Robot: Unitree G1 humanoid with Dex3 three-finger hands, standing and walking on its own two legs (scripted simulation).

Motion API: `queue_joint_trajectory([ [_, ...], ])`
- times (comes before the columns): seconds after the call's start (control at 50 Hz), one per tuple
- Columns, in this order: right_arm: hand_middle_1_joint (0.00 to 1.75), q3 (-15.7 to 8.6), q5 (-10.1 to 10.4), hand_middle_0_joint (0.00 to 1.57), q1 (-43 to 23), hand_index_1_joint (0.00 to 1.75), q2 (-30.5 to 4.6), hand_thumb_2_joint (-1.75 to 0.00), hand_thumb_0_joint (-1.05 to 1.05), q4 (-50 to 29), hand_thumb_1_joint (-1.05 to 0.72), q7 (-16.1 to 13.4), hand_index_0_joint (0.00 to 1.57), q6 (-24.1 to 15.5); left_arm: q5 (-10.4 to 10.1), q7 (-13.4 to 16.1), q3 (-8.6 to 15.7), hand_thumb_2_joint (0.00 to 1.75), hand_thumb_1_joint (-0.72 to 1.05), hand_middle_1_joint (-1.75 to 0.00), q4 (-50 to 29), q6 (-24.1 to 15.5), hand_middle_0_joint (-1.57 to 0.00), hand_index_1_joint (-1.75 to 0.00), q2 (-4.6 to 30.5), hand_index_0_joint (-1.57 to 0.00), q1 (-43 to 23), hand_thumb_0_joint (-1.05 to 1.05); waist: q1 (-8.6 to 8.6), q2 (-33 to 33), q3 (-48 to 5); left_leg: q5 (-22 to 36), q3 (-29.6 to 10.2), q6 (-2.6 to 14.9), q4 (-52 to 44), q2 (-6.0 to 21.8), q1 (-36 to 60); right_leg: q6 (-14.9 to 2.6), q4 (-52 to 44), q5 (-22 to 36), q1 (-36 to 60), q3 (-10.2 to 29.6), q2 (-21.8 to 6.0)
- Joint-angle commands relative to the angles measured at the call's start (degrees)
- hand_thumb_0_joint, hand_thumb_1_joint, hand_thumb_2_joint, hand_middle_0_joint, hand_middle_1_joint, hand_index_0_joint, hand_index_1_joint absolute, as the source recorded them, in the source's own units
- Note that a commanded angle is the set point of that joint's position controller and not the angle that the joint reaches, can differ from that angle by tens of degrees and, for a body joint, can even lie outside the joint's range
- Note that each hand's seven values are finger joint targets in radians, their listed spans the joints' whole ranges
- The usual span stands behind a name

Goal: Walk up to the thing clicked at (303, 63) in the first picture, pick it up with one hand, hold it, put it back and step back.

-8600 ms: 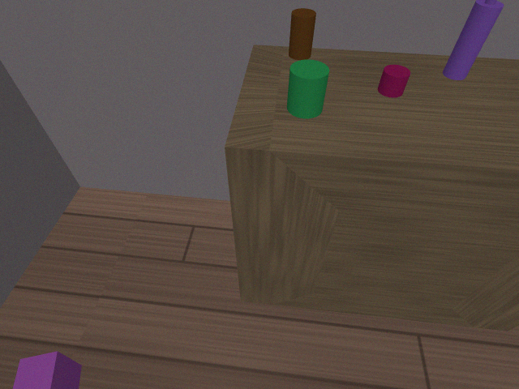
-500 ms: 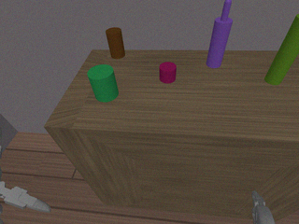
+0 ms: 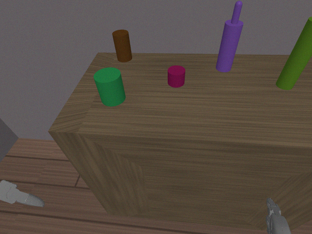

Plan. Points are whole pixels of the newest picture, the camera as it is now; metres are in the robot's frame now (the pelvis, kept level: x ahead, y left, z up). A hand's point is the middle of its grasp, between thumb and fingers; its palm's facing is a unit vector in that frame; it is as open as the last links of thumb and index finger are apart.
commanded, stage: rise first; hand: left
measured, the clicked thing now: (110, 87) +0.53 +0.20 +0.09
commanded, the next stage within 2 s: go down in 0.24 s
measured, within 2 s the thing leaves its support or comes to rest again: neither
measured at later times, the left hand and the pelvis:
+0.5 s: hand (0, 150) +0.19 +0.28 +0.22, palm faces +0.51 -0.75 -0.41, open 17.6 cm; pelvis +0.00 +0.00 +0.00, yaw +0 degrees
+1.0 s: hand out of the picture +0.30 +0.35 +0.23, palm faces +0.35 -0.90 -0.25, open 17.4 cm; pelvis +0.00 +0.01 +0.00, yaw +0 degrees
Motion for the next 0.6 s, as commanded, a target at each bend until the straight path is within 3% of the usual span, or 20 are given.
queue_joint_trajectory([
  [0.0,0.05,-2.5,-0.2,0.05,-5.4,0.05,-8.4,-0.05,0.0,-8.9,0.5,-0.6,0.05,-3.2,-0.6,1.3,8.4,0.07,-0.61,-0.04,-11.4,-3.5,-0.05,-0.06,13.3,-0.03,-8.0,0.0,-0.03,0.7,-4.4,6.8,1.5,0.8,-3.6,-0.5,0.7,-0.71,-3.9,7.1,-1.5,-1.5,0.7],
  [0.02,0.05,-1.0,-0.1,0.05,-5.1,0.05,-6.6,-0.05,0.0,-9.2,0.51,-0.3,0.05,-3.3,-0.6,1.2,7.9,0.07,-0.61,-0.04,-11.7,-3.7,-0.05,-0.06,12.9,-0.03,-8.6,0.0,-0.09,0.7,-4.2,6.5,1.5,0.88,-3.6,-0.5,0.4,-0.71,-4.0,6.8,-1.4,-1.5,0.7],
  [0.06,0.05,-4.2,-0.3,0.05,-4.6,0.05,-10.3,-0.05,0.0,-10.0,0.51,-0.9,0.05,-3.4,-0.6,1.4,8.8,0.08,-0.61,-0.04,-10.3,-3.6,-0.05,-0.06,14.0,-0.03,-7.6,0.0,-0.76,-0.9,-5.1,7.2,1.7,1.07,-3.0,-0.7,1.0,-0.33,-4.2,7.9,-1.6,-1.1,0.4],
  [0.1,0.05,-1.7,-0.1,0.05,-4.7,0.05,-7.3,-0.06,0.0,-10.1,0.5,-0.6,0.05,-3.5,-0.6,1.3,8.6,0.09,-0.61,-0.04,-10.3,-3.8,-0.05,-0.07,13.4,-0.02,-8.6,0.0,-0.24,-1.1,-4.6,7.3,1.7,1.08,-3.1,-0.7,0.9,-0.35,-4.2,7.9,-1.6,-1.2,0.4],
  [0.12,0.05,-1.7,-0.1,0.05,-4.7,0.05,-7.2,-0.06,0.0,-9.8,0.51,-0.6,0.05,-3.4,-0.7,1.2,8.4,0.09,-0.61,-0.04,-10.9,-4.0,-0.05,-0.07,13.2,-0.02,-9.0,0.0,-0.06,-0.3,-4.2,7.1,1.8,1.04,-3.2,-0.8,0.7,-0.44,-4.2,7.5,-1.9,-1.1,0.3],
  [0.14,0.05,-3.6,-0.1,0.05,-5.2,0.05,-9.5,-0.06,0.0,-10.2,0.51,-0.9,0.05,-3.4,-0.8,1.4,9.4,0.09,-0.61,-0.04,-10.7,-4.0,-0.05,-0.07,14.4,-0.02,-9.2,0.0,-0.38,-0.4,-4.0,7.0,1.9,0.99,-3.3,-0.9,0.8,-0.41,-4.3,7.5,-2.3,-1.1,0.3],
  [0.18,0.05,-1.8,0.0,0.05,-3.8,0.05,-7.3,-0.06,0.0,-9.8,0.5,-0.6,0.05,-3.5,-0.8,1.3,9.2,0.09,-0.61,-0.05,-10.6,-4.0,-0.05,-0.07,13.9,-0.03,-9.3,0.0,-0.11,-1.0,-3.4,5.4,1.9,1.08,-3.4,-0.9,0.3,-0.42,-4.8,5.7,-2.5,-1.2,0.3],
  [0.26,0.05,-2.7,0.0,0.05,-4.0,0.05,-8.5,-0.06,0.0,-10.8,0.52,-0.6,0.05,-3.8,-1.0,1.2,10.5,0.1,-0.61,-0.04,-10.6,-4.2,-0.04,-0.07,14.8,-0.02,-9.6,0.0,-0.22,-1.2,-3.0,4.8,1.8,1.02,-3.4,-0.8,-0.1,-0.35,-4.6,5.2,-2.6,-1.2,0.5],
  [0.28,0.05,-2.3,0.1,0.05,-4.4,0.05,-7.8,-0.06,0.0,-10.9,0.51,-0.5,0.05,-3.8,-1.0,1.2,9.8,0.1,-0.61,-0.04,-11.0,-4.4,-0.05,-0.07,14.3,-0.02,-9.9,0.0,-0.13,0.0,-3.3,4.7,1.9,0.92,-3.7,-0.9,-0.1,-0.6,-4.5,5.1,-2.6,-1.2,0.5],
  [0.32,0.05,-2.6,0.0,0.05,-4.7,0.05,-8.2,-0.05,0.0,-10.5,0.5,-0.5,0.05,-3.7,-1.0,1.4,11.3,0.07,-0.57,-0.08,-11.0,-4.4,-0.04,-0.09,15.7,-0.05,-9.8,0.0,0.43,0.1,-3.6,5.1,1.8,0.88,-3.5,-0.9,-0.2,-0.57,-4.4,5.3,-2.4,-1.3,0.4],
  [0.34,0.05,-2.7,-0.8,0.05,-5.8,0.05,-7.6,-0.05,0.0,-9.8,0.57,-0.1,0.05,-3.4,-1.8,-0.5,8.9,0.11,-0.59,-0.03,-6.7,-6.5,-0.02,-0.06,9.3,0.0,-5.5,0.0,-0.95,-5.4,-4.9,5.3,1.3,0.66,-0.8,-0.6,-1.8,-0.29,-2.4,4.9,-3.5,-1.5,0.9],
  [0.36,0.05,-2.0,-0.2,0.05,-4.8,0.05,-7.5,-0.05,0.0,-10.8,0.5,-0.3,0.05,-3.6,-1.0,0.9,12.5,0.08,-0.58,-0.09,-12.2,-5.6,-0.04,-0.09,17.5,-0.04,-11.7,0.0,1.1,1.7,-4.2,5.4,1.9,0.85,-3.2,-1.2,-0.4,-0.66,-4.1,5.4,-2.4,-1.1,0.3],
  [0.38,0.05,-2.7,-0.9,0.05,-3.9,0.05,-6.9,-0.06,0.0,-5.7,0.5,0.0,0.05,-2.8,-1.8,-0.7,8.6,0.07,-0.57,-0.07,-7.3,-7.0,-0.05,-0.08,9.5,-0.05,-9.7,0.0,-1.55,-2.3,-5.0,4.3,1.5,0.54,-1.0,-0.8,-1.9,-0.53,-2.1,4.4,-4.8,-1.2,0.7],
  [0.4,0.05,-2.5,-0.9,0.05,-6.6,0.05,-7.3,-0.05,0.0,-9.4,0.51,0.0,0.05,-2.8,-2.0,-1.2,10.5,0.07,-0.57,-0.08,-7.5,-7.9,-0.06,-0.08,11.7,-0.06,-9.4,0.0,-0.27,-2.9,-6.2,5.6,1.2,0.63,-0.4,-0.8,-2.1,-0.41,-1.6,5.3,-4.0,-1.2,0.5],
  [0.42,0.05,-2.8,-0.9,0.05,-6.9,0.05,-7.6,-0.05,0.0,-8.4,0.51,0.0,0.05,-2.4,-2.4,-1.5,10.2,0.08,-0.59,-0.08,-7.8,-8.3,-0.06,-0.09,12.2,-0.05,-13.8,0.0,-1.28,-1.3,-6.1,4.4,1.4,0.44,-0.4,-1.0,-2.1,-0.49,-1.7,4.4,-5.5,-0.9,0.4],
  [0.44,0.05,-2.4,-1.1,0.05,-8.0,0.05,-7.7,-0.05,0.0,-9.7,0.52,0.0,0.05,-2.6,-2.4,-1.6,11.8,0.09,-0.56,-0.09,-6.7,-8.3,-0.05,-0.09,13.9,-0.05,-13.4,0.0,-0.83,-1.6,-7.7,5.6,1.1,0.47,0.1,-0.8,-2.0,-0.38,-1.1,5.6,-4.0,-1.1,0.4],
  [0.52,0.05,-3.6,-1.1,0.05,-8.8,0.05,-10.6,-0.05,0.0,-11.1,0.53,-1.0,0.05,-1.8,-2.2,-1.8,13.0,0.08,-0.5,-0.06,-4.6,-8.0,-0.05,-0.07,18.5,-0.05,-19.2,0.0,-2.27,-0.1,-7.4,4.2,1.2,0.4,0.4,-1.0,-2.3,-0.33,-0.7,5.0,-5.1,-1.0,0.5],
  [0.56,0.05,-1.3,-0.8,0.05,-8.2,0.05,-7.2,-0.05,0.0,-8.8,0.53,-1.2,0.05,-1.3,-2.4,-2.5,12.4,0.08,-0.5,-0.06,-2.4,-6.9,-0.05,-0.07,18.8,-0.05,-22.4,0.0,-2.22,1.1,-5.5,2.6,1.5,0.58,0.3,-1.5,-3.6,-0.34,-1.1,3.7,-6.3,-0.7,0.1],
  [0.58,0.05,-1.6,-0.6,0.05,-7.3,0.05,-7.3,-0.05,0.0,-8.2,0.52,-1.6,0.05,-1.2,-3.0,-3.2,12.2,0.09,-0.48,-0.05,-0.7,-6.2,-0.05,-0.06,19.1,-0.04,-24.1,0.0,-2.91,0.1,-6.7,2.8,1.3,0.9,0.7,-1.5,-3.1,-0.08,-1.3,4.2,-6.0,-0.5,-0.1],
])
